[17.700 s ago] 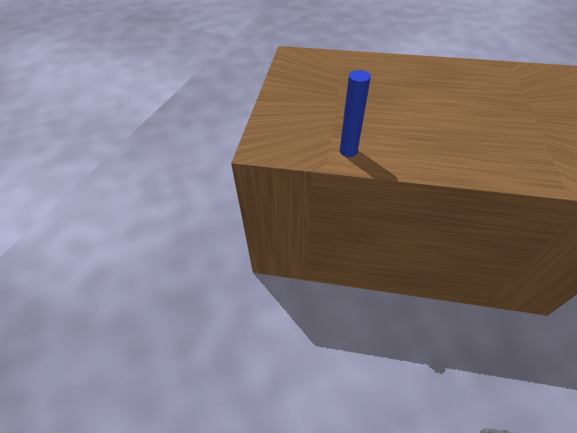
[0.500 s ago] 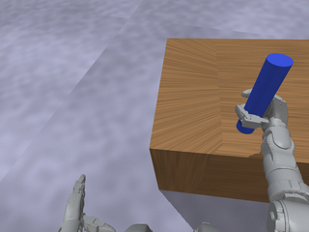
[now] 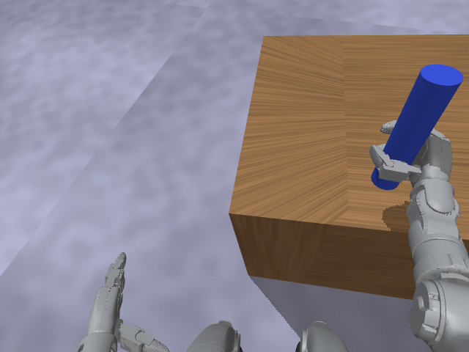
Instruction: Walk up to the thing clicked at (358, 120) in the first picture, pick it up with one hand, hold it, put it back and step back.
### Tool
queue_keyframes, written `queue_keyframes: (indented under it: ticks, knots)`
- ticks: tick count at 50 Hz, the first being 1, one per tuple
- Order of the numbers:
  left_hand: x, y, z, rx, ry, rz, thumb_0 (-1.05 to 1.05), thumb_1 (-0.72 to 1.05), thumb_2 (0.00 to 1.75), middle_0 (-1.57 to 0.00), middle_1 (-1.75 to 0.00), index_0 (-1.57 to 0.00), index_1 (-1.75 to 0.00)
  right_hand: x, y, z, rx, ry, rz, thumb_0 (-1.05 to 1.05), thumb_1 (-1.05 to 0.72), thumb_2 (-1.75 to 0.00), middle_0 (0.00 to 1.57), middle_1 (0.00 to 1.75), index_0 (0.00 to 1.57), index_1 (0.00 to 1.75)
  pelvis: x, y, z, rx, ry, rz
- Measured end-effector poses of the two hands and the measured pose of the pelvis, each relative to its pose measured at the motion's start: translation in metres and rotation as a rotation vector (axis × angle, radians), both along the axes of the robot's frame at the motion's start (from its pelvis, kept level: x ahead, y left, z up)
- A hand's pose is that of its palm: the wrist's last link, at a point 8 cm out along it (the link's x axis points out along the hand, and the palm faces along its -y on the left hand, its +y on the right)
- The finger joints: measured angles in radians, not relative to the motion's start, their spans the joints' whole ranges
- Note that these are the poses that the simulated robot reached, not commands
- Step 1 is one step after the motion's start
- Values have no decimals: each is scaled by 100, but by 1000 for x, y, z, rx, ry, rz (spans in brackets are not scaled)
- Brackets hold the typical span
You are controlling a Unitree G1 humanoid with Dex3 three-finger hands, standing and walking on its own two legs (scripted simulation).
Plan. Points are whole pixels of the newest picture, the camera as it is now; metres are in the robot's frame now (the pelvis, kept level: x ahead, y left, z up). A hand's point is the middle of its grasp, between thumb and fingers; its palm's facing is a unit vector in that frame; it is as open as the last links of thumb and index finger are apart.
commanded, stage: lower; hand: right
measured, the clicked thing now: (407, 137) +0.45 -0.21 +0.08
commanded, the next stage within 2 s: loosen in 0.86 s
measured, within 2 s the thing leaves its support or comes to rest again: neither
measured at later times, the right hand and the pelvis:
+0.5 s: hand (381, 171) +0.45 -0.20 -0.02, palm faces +0.18 +0.98 +0.02, open 6.7 cm; pelvis -0.01 +0.00 -0.03, yaw +0 degrees
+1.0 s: hand (377, 176) +0.45 -0.20 -0.05, palm faces +0.18 +0.98 +0.02, open 6.7 cm; pelvis -0.01 +0.00 -0.05, yaw +0 degrees
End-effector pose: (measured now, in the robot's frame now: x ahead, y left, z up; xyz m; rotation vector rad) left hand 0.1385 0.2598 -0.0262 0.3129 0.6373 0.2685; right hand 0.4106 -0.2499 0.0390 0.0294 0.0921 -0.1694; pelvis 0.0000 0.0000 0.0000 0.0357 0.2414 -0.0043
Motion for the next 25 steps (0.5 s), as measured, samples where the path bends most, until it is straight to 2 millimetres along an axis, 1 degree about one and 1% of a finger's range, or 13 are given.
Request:
queue_keyframes:
  ticks: [4,10,17,25]
  knots:
    - [0,-3,-1,2,-3,-13,-1,-52,5,-6,-6,-7,-5,2,-1,-6,5,3,-4,-1,-3,-108,94,105,90,106,0,0,-3,2,11,-3]
    - [2,-6,-1,10,-26,-36,-1,-53,5,-6,-6,-7,-5,2,-2,-23,7,18,-5,-1,-3,-108,94,105,90,106,-3,1,-12,5,35,-4]
    - [-2,0,-1,48,-29,-39,-1,-53,5,-6,-6,-7,-5,2,-2,-46,10,16,-7,-1,-3,-108,94,105,90,106,-6,3,-24,12,64,-5]
    - [-5,0,-5,70,-13,-47,-1,-53,5,-6,-6,-6,-5,5,-2,-62,1,12,-10,-1,-2,-108,94,105,91,106,-9,4,-34,19,91,-5]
